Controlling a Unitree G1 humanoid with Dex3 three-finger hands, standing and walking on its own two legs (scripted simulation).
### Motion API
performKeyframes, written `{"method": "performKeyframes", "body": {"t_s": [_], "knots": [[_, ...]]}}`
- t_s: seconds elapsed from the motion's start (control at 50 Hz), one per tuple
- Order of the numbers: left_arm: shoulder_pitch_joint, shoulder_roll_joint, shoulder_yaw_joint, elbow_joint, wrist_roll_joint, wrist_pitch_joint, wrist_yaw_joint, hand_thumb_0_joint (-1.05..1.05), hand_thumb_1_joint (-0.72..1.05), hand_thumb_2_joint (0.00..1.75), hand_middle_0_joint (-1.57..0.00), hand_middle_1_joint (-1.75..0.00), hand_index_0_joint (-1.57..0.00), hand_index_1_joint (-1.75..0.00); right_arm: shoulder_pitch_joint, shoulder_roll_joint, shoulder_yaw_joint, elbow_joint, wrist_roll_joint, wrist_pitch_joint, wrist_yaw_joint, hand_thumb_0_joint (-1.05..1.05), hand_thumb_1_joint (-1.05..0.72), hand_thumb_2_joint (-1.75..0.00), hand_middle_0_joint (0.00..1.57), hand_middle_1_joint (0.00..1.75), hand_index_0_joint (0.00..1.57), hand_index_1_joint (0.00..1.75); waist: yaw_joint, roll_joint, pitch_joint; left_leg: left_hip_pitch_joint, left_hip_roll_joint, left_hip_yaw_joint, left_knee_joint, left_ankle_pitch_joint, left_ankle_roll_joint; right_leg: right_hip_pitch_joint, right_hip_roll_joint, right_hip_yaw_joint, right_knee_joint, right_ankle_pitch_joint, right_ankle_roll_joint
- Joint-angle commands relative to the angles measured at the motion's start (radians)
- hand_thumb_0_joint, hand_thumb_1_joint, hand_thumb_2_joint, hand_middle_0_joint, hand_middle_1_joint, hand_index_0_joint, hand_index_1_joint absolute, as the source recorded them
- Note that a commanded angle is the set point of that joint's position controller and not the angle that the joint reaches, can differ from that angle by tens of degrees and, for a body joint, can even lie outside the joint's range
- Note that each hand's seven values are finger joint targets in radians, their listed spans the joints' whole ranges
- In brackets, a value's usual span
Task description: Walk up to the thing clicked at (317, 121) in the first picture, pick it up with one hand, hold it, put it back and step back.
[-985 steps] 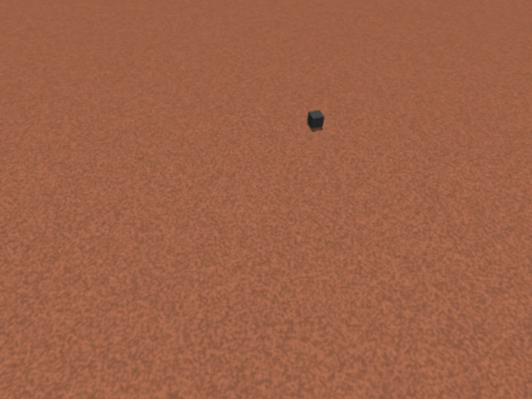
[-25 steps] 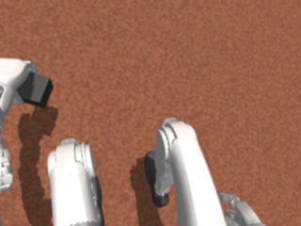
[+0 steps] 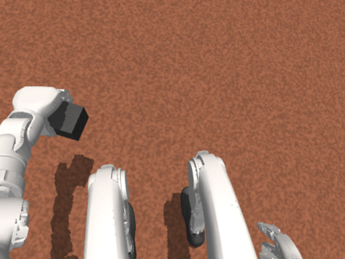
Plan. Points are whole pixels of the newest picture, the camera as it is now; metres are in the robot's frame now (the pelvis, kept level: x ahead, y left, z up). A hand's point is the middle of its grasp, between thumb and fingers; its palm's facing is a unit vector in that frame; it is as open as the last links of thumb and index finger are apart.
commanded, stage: lift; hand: left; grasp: from above
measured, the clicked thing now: (66, 120) +0.45 +0.23 -0.15
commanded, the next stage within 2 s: hold in 1.16 s
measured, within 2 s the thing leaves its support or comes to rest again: neither
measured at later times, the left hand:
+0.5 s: hand out of the picture +0.37 +0.25 +0.11, palm faces -0.45 -0.04 -0.89, open 9.8 cm
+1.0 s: hand out of the picture +0.38 +0.24 +0.22, palm faces -0.45 -0.03 -0.89, open 9.8 cm
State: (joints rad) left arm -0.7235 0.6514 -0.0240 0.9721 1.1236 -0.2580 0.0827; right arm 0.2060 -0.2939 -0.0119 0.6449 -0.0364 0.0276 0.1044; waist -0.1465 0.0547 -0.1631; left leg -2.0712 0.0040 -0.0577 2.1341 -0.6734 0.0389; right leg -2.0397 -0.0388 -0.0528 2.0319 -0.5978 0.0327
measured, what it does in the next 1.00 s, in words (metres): rises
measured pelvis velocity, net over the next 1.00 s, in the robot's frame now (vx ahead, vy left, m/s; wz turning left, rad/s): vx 0.05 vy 0.00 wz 0.03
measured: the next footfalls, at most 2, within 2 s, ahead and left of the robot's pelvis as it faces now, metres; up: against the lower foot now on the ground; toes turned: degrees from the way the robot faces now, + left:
none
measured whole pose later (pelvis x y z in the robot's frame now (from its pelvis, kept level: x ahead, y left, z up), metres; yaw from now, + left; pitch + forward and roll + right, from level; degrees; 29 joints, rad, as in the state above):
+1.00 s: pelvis +0.05 +0.00 +0.29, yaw +2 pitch +13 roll -2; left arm -0.34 0.46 -0.17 0.79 1.04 -0.14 0.08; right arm 0.26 -0.24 -0.04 0.72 0.04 -0.01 -0.05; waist -0.06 0.03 -0.11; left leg -0.81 0.03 0.02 1.04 -0.45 0.02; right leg -0.82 -0.01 0.00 0.98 -0.38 0.02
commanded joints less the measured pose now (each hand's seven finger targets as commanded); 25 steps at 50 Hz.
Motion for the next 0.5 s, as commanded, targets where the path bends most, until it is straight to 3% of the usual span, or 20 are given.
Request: {"method": "performKeyframes", "body": {"t_s": [0.0,0.06,0.08,0.14,0.24,0.28,0.34,0.38,0.48], "knots": [[-0.264,0.26,0.09,-0.26,-0.042,-0.001,0.034,0.0,0.77,0.61,-1.18,-0.38,-1.15,-0.41,0.152,-0.216,-0.089,-0.058,0.018,-0.009,-0.032,0.0,-0.91,-0.91,0.2,0.3,0.2,0.3,0.013,0.194,-0.664,0.577,-0.019,-0.048,-0.412,0.092,-0.012,0.4,0.039,-0.038,-0.238,0.123,-0.064],[-0.263,0.235,0.076,-0.324,-0.05,0.012,0.041,0.0,0.76,0.6,-1.17,-0.37,-1.14,-0.4,0.137,-0.202,-0.093,-0.065,0.028,-0.006,-0.046,0.0,-0.91,-0.91,0.2,0.3,0.2,0.3,0.009,0.179,-0.649,0.623,-0.016,-0.046,-0.467,0.064,-0.009,0.452,0.042,-0.034,-0.297,0.109,-0.061],[-0.233,0.25,0.09,-0.324,-0.048,0.02,0.044,0.0,0.76,0.59,-1.18,-0.35,-1.15,-0.38,0.132,-0.2,-0.093,-0.063,0.032,-0.003,-0.051,0.0,-0.91,-0.91,0.2,0.3,0.2,0.3,0.022,0.169,-0.651,0.645,-0.017,-0.043,-0.483,0.075,-0.01,0.478,0.042,-0.031,-0.317,0.113,-0.06],[-0.183,0.206,0.07,-0.358,-0.068,0.044,0.041,0.0,0.77,0.63,-1.2,-0.35,-1.16,-0.4,0.118,-0.183,-0.096,-0.067,0.043,-0.004,-0.068,0.0,-0.9,-0.91,0.2,0.3,0.2,0.3,0.018,0.144,-0.622,0.688,-0.017,-0.029,-0.542,0.07,-0.007,0.553,0.043,-0.024,-0.394,0.107,-0.055],[-0.098,0.193,0.055,-0.401,-0.087,0.078,0.01,0.0,0.79,0.62,-1.2,-0.37,-1.17,-0.4,0.096,-0.164,-0.092,-0.066,0.055,-0.003,-0.097,0.0,-0.91,-0.9,0.2,0.3,0.2,0.3,0.036,0.107,-0.586,0.799,-0.013,-0.012,-0.642,0.112,-0.008,0.698,0.048,-0.01,-0.515,0.129,-0.052],[-0.084,0.161,0.035,-0.433,-0.104,0.086,-0.009,0.0,0.79,0.66,-1.23,-0.35,-1.18,-0.4,0.086,-0.156,-0.091,-0.064,0.06,-0.006,-0.11,0.0,-0.91,-0.91,0.2,0.3,0.2,0.3,0.031,0.085,-0.576,0.848,-0.011,-0.008,-0.684,0.108,-0.006,0.751,0.05,-0.004,-0.572,0.128,-0.051],[0.013,0.142,0.031,-0.468,-0.129,0.09,-0.029,0.0,0.8,0.67,-1.22,-0.39,-1.18,-0.43,0.074,-0.137,-0.081,-0.068,0.066,-0.014,-0.129,0.0,-0.91,-0.91,0.2,0.3,0.2,0.3,0.044,0.05,-0.526,0.894,-0.013,0.002,-0.75,0.113,-0.005,0.848,0.051,0.009,-0.659,0.124,-0.05],[0.011,0.133,0.024,-0.479,-0.137,0.091,-0.035,0.0,0.8,0.68,-1.24,-0.38,-1.19,-0.43,0.059,-0.13,-0.075,-0.064,0.068,-0.02,-0.142,0.0,-0.91,-0.9,0.2,0.3,0.2,0.3,0.042,0.058,-0.476,0.937,-0.007,-0.003,-0.81,0.09,-0.007,0.877,0.054,0.013,-0.706,0.112,-0.048],[0.052,0.11,0.018,-0.439,-0.122,0.09,-0.019,0.0,0.78,0.64,-1.21,-0.38,-1.17,-0.42,0.051,-0.108,-0.062,-0.052,0.073,-0.035,-0.163,0.0,-0.91,-0.91,0.2,0.3,0.2,0.3,0.047,0.043,-0.379,1.028,-0.001,0.002,-0.919,0.125,-0.011,0.975,0.059,0.026,-0.822,0.124,-0.051]]}}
